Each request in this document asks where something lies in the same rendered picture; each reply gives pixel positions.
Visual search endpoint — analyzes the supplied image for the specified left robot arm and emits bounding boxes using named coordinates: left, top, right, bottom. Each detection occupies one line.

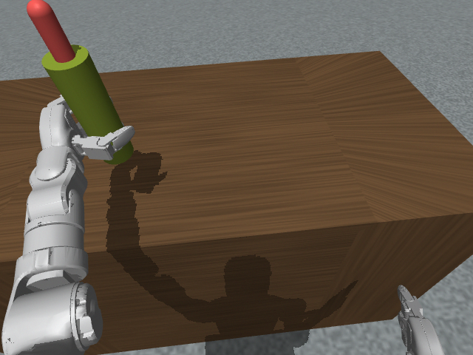
left=1, top=146, right=103, bottom=355

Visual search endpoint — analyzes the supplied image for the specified left robot hand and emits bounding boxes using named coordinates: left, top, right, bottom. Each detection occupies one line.
left=39, top=95, right=135, bottom=160

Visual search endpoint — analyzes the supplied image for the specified bottle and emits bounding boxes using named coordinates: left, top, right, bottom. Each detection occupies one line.
left=27, top=0, right=134, bottom=165

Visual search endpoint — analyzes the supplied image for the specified right robot hand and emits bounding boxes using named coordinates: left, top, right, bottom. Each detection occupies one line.
left=398, top=285, right=445, bottom=355

